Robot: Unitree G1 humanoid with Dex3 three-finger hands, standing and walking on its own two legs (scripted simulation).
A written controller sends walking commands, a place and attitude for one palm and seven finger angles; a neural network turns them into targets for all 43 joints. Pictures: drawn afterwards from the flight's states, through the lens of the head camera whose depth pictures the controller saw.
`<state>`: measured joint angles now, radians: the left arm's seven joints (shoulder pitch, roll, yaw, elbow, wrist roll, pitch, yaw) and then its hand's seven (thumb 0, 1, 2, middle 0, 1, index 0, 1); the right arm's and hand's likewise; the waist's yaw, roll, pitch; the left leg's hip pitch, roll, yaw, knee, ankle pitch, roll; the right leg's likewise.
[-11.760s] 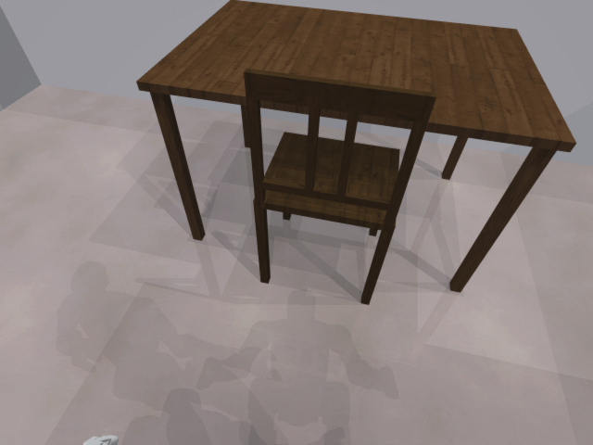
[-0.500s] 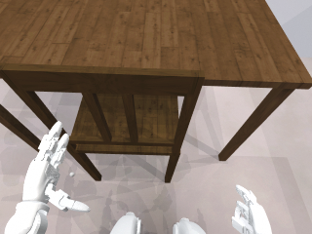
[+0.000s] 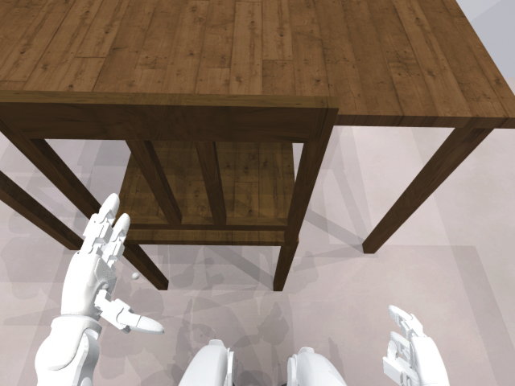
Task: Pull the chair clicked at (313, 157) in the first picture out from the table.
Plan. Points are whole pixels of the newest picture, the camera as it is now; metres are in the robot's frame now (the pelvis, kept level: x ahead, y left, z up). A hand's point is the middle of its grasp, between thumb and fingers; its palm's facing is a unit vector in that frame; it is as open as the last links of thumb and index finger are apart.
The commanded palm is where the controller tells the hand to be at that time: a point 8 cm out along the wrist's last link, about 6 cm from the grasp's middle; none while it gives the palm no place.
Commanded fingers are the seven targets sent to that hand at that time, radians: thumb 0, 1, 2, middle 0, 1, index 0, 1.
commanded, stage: aim the fingers beside a spindle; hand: left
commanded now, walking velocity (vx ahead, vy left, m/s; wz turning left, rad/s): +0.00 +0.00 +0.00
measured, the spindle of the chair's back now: (160, 186) +0.43 +0.19 +0.00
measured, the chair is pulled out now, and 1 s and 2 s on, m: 0.00 0.00 0.00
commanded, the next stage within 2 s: none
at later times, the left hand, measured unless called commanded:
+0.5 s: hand (152, 265) +0.28 +0.17 +0.02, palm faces -0.01 -1.00 -0.04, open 16.9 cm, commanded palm +0.26 +0.22 +0.01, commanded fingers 0.00 -0.50 0.30 -0.06 -0.08 -0.06 -0.08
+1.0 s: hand (170, 274) +0.28 +0.15 -0.02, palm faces -0.04 -1.00 +0.01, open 16.9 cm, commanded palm +0.27 +0.21 +0.01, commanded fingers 0.00 -0.50 0.30 -0.06 -0.08 -0.06 -0.08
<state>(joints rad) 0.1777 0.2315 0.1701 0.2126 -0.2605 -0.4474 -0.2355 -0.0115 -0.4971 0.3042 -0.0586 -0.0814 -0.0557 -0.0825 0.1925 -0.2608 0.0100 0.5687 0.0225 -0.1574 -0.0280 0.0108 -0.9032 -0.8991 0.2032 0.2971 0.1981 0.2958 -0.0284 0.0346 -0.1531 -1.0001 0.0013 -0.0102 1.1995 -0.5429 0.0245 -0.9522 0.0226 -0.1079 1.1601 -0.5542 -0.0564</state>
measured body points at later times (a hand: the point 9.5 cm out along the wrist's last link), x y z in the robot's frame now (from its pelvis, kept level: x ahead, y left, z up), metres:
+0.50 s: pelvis -0.01 +0.02 -0.01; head +0.10 +0.03 +0.42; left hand +0.28 +0.22 +0.03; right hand +0.17 -0.23 -0.11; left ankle +0.01 +0.10 -0.64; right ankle +0.00 -0.09 -0.64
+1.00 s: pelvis +0.00 +0.01 -0.02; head +0.11 +0.02 +0.42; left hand +0.28 +0.20 -0.02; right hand +0.17 -0.24 -0.12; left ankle +0.01 +0.10 -0.64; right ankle +0.00 -0.09 -0.64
